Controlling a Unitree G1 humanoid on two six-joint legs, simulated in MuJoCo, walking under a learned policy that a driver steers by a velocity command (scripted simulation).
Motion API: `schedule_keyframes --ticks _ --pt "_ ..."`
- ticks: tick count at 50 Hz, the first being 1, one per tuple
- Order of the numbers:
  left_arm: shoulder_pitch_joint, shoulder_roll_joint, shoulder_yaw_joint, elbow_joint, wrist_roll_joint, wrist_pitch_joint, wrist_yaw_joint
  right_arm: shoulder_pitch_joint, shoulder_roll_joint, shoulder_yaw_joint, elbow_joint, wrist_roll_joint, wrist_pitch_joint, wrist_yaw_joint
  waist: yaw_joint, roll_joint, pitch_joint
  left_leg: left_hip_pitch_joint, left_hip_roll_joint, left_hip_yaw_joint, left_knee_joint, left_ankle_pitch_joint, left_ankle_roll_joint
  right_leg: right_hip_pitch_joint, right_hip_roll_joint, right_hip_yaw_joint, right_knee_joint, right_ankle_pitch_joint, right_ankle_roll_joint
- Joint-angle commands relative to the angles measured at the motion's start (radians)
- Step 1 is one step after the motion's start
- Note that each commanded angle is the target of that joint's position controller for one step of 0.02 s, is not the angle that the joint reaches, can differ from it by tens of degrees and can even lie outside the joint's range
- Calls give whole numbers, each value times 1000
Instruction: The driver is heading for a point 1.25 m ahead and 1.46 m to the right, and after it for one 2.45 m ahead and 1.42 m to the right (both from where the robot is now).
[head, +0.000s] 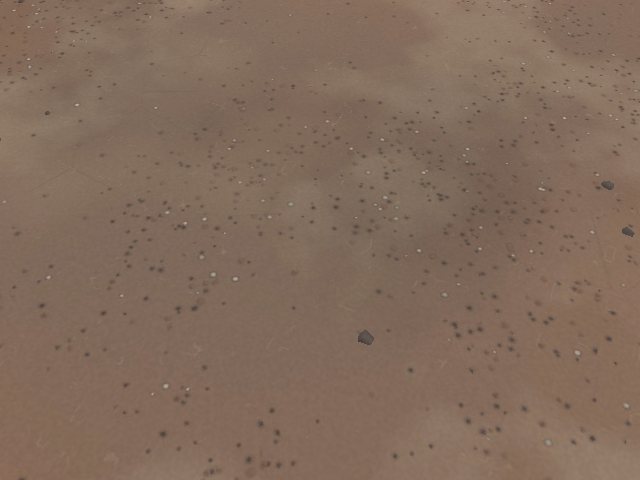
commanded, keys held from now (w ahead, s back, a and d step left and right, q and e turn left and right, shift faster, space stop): e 1.00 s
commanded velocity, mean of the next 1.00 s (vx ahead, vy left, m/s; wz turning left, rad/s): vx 0.11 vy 0.00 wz -0.53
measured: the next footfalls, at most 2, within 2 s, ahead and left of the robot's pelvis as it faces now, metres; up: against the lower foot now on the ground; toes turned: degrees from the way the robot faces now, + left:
right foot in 0.14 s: +0.27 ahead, -0.13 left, +0.00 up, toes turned -6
left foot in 0.62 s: +0.34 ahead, +0.08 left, +0.00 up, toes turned -27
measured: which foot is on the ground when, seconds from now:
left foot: down 0.00-0.16, up 0.18-0.60, down 0.62-1.00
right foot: up 0.00-0.12, down 0.14-0.62, up 0.64-1.00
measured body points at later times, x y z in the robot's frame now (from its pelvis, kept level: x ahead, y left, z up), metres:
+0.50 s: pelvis +0.18 -0.03 -0.01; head +0.23 -0.06 +0.44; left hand +0.40 +0.21 -0.10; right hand +0.27 -0.34 -0.12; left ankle +0.30 +0.12 -0.70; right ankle +0.23 -0.13 -0.74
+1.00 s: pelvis +0.22 -0.02 -0.01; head +0.25 -0.04 +0.44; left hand +0.51 +0.12 -0.10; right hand +0.18 -0.33 -0.11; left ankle +0.30 +0.10 -0.74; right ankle +0.15 -0.12 -0.73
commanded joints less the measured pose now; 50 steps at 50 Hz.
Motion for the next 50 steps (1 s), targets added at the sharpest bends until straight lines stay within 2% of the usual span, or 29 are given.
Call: schedule_keyframes --ticks 1,3,5,6,7,8,9,10,11,12,13,15,17,19,21,24,28,30,31,32,33,34,35,37,39,41,44,48,50 --pt "-112 40 2 -94 7 -17 -17 -22 -155 -38 -33 5 -6 -13 -13 84 75 -70 278 -13 -54 391 114 57 23 -30 -111 72 -19" --pt "-119 53 7 -119 14 -21 -34 -26 -172 -43 -22 11 14 -25 -5 107 53 0 296 8 35 566 91 73 49 -62 -144 9 -36" --pt "-56 91 25 -124 19 -21 -48 -49 -196 -50 -29 22 35 -42 35 146 -9 55 298 18 175 811 59 150 100 -106 -150 -100 -63" --pt "41 121 42 -104 19 -20 -49 -64 -201 -52 -35 24 47 -51 83 150 -62 52 281 29 309 887 36 255 137 -128 -170 -122 -80" --pt "160 165 67 -77 20 -20 -39 -72 -190 -46 -43 24 54 -57 145 116 -123 -9 232 56 510 836 -6 424 165 -119 -244 -21 -111" --pt "243 257 88 -79 23 -13 -16 -24 -146 -27 -68 -7 48 -57 153 -55 -235 -236 157 66 833 414 -70 703 -16 123 -210 381 -185" --pt "182 305 87 -120 29 -10 -9 111 -44 8 -88 -22 30 -34 43 -247 -404 -608 -54 -57 1227 -460 -143 1037 -290 610 -221 606 -449" --pt "184 238 75 -144 23 2 -10 64 -148 -10 -66 0 13 -16 125 -67 -508 -629 8 -238 1280 -430 -117 1022 -252 577 -268 481 -429" --pt "127 193 64 -162 19 8 -6 -41 -163 -14 -100 31 12 -14 126 -28 -386 -670 49 -224 1241 -365 -97 916 -202 442 -283 371 -381" --pt "80 162 57 -160 6 15 -2 -85 -151 -13 -104 24 20 -27 96 66 -242 -688 87 -196 1146 -300 -98 754 -146 355 -323 272 -327" --pt "52 137 50 -167 2 21 7 -107 -163 -20 -107 8 35 -42 79 52 -179 -657 111 -193 1072 -258 -102 626 -121 320 -351 214 -308" --pt "22 146 54 -182 22 33 13 -72 -148 -22 -109 5 63 -48 30 -14 -131 -549 105 -185 975 -222 -110 452 -73 293 -402 146 -295" --pt "14 165 63 -192 26 36 21 -56 -118 -15 -104 1 69 -55 20 -32 -140 -518 91 -170 866 -199 -127 403 -54 264 -400 204 -294" --pt "21 184 71 -196 18 45 35 -73 -114 -13 -106 -3 73 -60 28 -30 -175 -512 82 -180 790 -141 -144 407 -49 271 -387 168 -283" --pt "9 185 73 -206 9 61 48 -104 -114 -14 -112 1 79 -59 38 -43 -185 -499 73 -191 725 -73 -151 394 -27 287 -390 -5 -253" --pt "1 180 72 -217 9 80 58 -159 -110 -14 -130 6 76 -51 57 -77 -146 -480 57 -202 617 -39 -149 370 -1 336 -400 -241 -224" --pt "17 172 72 -225 7 93 56 -168 -120 -21 -137 14 48 -35 67 -113 -135 -413 34 -205 433 -69 -125 432 -6 424 -340 -173 -211" --pt "1 154 66 -233 -5 101 57 -109 -131 -31 -119 16 36 -28 24 -105 -130 -274 53 -191 202 71 -94 413 37 425 -270 -149 -164" --pt "39 110 53 -236 -1 102 57 -91 -192 -47 -122 0 37 -32 41 -1 -152 -161 213 -309 147 122 -37 333 98 358 -145 -335 -111" --pt "81 81 48 -261 -3 95 52 -134 -279 -66 -127 -28 54 -37 108 310 -107 -113 407 -542 120 332 114 128 270 142 38 -631 -46" --pt "73 170 71 -255 15 82 48 -132 -226 -59 -142 -41 55 -36 68 318 -116 -142 492 -635 112 402 213 77 220 102 285 -708 2" --pt "85 212 90 -234 6 83 46 -161 -175 -44 -158 -32 56 -40 73 227 -109 -158 451 -541 134 401 199 81 191 108 396 -648 20" --pt "101 199 93 -211 1 96 50 -198 -148 -37 -164 -16 59 -43 86 178 -88 -166 382 -437 152 377 152 79 178 90 445 -593 39" --pt "103 149 81 -207 0 117 52 -214 -129 -28 -167 3 66 -49 75 175 -62 -160 327 -325 159 384 123 55 163 63 505 -516 70" --pt "56 113 69 -235 -9 120 48 -190 -138 -32 -159 -4 78 -54 49 206 -51 -135 297 -253 145 384 129 52 149 8 425 -471 86" --pt "8 98 62 -264 -9 117 44 -157 -155 -41 -150 -7 87 -58 17 233 -70 -71 321 -237 147 402 148 58 122 -10 325 -470 96" --pt "-8 85 53 -284 -3 116 30 -171 -192 -57 -150 0 94 -51 8 249 -98 -85 350 -193 152 418 156 178 90 -49 169 -479 84" --pt "15 106 64 -290 -4 125 14 -182 -213 -68 -139 21 92 -34 17 259 -96 -105 377 -163 178 396 145 297 97 -103 -17 -443 41" --pt "75 102 71 -271 -3 127 6 -205 -210 -69 -132 41 91 -32 61 238 -96 -144 363 -121 250 350 96 415 119 -135 -216 -303 -10"
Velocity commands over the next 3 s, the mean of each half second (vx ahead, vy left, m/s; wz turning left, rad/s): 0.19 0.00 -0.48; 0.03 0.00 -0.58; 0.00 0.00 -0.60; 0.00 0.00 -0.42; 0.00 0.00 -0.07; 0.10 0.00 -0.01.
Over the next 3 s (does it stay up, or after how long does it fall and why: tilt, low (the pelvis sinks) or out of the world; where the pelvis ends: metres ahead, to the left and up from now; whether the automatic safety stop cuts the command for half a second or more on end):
stays up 0.20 -0.07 -0.01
